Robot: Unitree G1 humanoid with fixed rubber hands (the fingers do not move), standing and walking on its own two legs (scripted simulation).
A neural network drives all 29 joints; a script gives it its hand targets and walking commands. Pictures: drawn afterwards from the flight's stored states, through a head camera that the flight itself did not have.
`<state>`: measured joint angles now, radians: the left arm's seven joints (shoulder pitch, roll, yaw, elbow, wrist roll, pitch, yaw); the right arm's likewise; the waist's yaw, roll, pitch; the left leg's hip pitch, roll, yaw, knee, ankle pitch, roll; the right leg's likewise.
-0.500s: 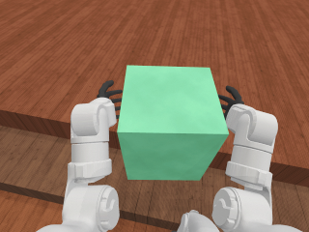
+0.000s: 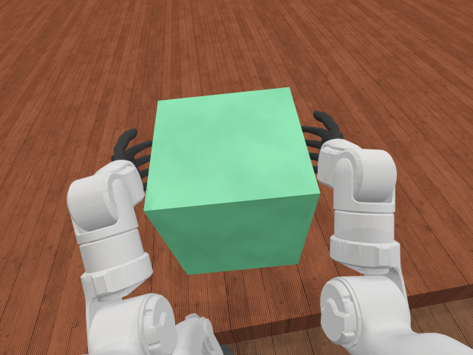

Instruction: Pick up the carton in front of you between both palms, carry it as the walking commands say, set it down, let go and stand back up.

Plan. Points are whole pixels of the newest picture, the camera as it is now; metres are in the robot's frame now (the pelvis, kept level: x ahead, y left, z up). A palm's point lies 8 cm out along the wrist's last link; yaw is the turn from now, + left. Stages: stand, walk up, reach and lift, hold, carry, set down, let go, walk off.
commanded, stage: carry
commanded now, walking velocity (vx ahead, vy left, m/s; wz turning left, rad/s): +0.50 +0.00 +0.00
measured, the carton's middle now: (233, 189) +0.36 -0.04 +0.09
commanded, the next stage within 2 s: none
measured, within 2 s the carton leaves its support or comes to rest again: neither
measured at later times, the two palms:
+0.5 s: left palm out of the picture +0.64 +0.12 +0.33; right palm out of the picture +0.65 -0.18 +0.34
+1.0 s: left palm out of the picture +0.92 +0.07 +0.48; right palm out of the picture +0.92 -0.23 +0.48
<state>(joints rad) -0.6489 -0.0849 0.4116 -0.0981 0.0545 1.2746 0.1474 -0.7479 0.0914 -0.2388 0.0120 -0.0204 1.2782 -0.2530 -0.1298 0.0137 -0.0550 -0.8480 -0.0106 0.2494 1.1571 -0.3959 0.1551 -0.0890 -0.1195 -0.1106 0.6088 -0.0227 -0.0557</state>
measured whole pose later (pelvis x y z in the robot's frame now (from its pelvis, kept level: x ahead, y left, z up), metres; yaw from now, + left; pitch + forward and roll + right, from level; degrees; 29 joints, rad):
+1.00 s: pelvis +0.58 -0.08 +0.29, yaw +1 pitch +4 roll -1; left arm -0.68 -0.10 0.30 -0.04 0.05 1.24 0.17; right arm -0.65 0.06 -0.31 -0.08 -0.03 1.26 -0.17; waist 0.02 0.04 -0.15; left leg -0.74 0.09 0.08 0.75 -0.03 0.05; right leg -0.11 0.03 -0.11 0.41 -0.37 -0.05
